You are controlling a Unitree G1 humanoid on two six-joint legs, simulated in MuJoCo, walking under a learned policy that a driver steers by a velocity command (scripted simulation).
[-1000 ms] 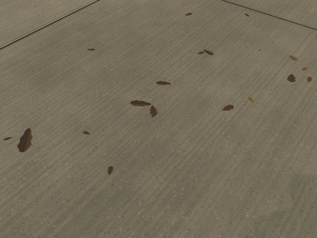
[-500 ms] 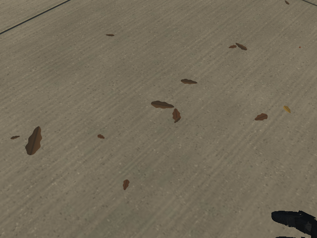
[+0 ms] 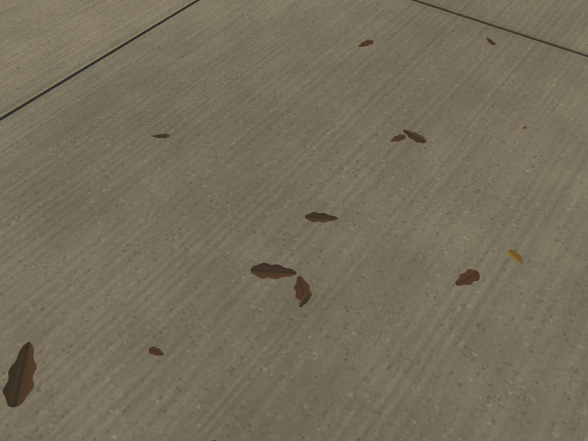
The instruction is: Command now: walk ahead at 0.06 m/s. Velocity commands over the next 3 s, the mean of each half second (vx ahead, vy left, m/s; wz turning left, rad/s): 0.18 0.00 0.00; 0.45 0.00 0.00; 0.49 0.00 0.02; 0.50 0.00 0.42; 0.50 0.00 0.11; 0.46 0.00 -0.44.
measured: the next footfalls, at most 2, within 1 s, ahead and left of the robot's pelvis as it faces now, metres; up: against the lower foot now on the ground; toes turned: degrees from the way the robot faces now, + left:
left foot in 0.92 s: +0.41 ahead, +0.15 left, +0.00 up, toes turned +3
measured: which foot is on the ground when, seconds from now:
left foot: down 0.00-0.44, up 0.46-0.90, down 0.92-1.00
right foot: down 0.00-0.94, up 0.96-1.00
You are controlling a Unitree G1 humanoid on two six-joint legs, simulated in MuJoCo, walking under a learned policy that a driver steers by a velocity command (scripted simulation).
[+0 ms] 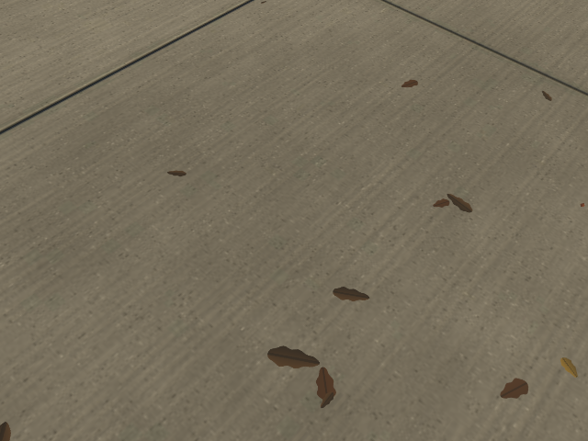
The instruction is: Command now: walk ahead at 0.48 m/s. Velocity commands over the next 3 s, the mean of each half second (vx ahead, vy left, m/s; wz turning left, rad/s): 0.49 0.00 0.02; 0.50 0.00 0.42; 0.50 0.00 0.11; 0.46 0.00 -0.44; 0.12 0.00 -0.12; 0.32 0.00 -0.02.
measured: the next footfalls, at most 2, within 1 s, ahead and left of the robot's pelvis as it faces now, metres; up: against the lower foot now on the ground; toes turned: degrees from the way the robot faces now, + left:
right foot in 0.50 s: +0.45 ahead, -0.13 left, +0.00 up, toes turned -2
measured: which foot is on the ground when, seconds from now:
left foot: down 0.00-0.52, up 0.54-1.00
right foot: up 0.00-0.48, down 0.50-1.00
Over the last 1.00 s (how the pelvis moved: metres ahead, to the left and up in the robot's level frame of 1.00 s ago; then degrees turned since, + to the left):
0.29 0.05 -0.01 0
